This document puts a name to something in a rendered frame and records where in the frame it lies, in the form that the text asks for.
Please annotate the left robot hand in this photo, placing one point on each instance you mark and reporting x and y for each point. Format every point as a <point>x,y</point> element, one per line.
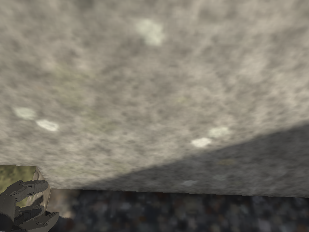
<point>16,219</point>

